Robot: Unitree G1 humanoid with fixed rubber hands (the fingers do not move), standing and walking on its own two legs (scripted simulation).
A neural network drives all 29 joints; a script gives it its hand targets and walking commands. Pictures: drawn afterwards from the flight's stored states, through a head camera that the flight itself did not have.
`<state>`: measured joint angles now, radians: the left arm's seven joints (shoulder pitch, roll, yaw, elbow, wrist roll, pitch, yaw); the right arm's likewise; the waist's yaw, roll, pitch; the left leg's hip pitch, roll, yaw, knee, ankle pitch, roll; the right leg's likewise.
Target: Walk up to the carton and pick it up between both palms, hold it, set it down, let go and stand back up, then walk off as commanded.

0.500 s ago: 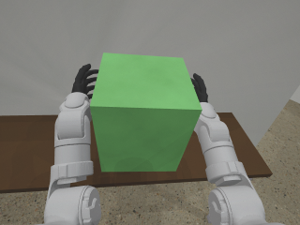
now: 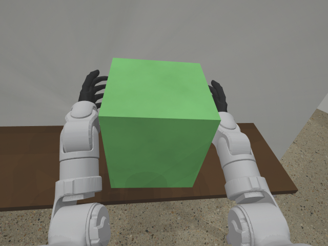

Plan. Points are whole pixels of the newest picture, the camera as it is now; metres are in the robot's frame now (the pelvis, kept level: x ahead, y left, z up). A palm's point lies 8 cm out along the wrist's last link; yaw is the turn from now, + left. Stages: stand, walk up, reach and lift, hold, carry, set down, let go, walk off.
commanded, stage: hold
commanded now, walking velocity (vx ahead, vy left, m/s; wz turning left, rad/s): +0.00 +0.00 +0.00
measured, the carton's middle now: (154, 126) +0.36 +0.00 +0.15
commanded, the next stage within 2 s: none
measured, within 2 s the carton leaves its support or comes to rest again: neither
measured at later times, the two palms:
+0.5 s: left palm (88, 104) +0.37 +0.15 +0.21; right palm (217, 113) +0.36 -0.15 +0.19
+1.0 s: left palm (88, 104) +0.37 +0.15 +0.21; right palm (217, 113) +0.36 -0.15 +0.19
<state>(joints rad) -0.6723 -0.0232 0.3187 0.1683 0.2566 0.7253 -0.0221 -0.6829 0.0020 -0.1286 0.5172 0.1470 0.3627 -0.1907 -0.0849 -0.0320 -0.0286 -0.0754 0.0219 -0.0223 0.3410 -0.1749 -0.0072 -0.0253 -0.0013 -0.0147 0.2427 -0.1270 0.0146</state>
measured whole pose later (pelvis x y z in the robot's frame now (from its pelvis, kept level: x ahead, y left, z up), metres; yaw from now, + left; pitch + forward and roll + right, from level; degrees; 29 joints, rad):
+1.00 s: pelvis +0.00 +0.00 +0.00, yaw +0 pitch -5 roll -1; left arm -0.67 -0.02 0.32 0.17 0.26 0.73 -0.02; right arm -0.68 0.00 -0.13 0.52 0.15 0.36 -0.19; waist -0.08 -0.03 -0.03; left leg -0.08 0.02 -0.02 0.34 -0.18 -0.01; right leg -0.03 0.00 -0.01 0.24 -0.13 0.01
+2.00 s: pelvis +0.00 +0.00 +0.00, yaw +0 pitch -5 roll -1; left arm -0.67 -0.02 0.32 0.17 0.26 0.73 -0.02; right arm -0.68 0.00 -0.13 0.52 0.15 0.36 -0.19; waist -0.08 -0.03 -0.03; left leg -0.08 0.02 -0.02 0.34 -0.18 -0.01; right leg -0.02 0.00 -0.01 0.24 -0.13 0.01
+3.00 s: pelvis +0.00 +0.00 +0.00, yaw +0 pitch -5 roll -1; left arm -0.67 -0.02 0.32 0.16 0.26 0.73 -0.02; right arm -0.68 0.00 -0.13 0.51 0.16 0.36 -0.19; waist -0.08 -0.03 -0.03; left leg -0.08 0.02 -0.02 0.34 -0.18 -0.01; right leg -0.02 0.00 -0.01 0.24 -0.13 0.01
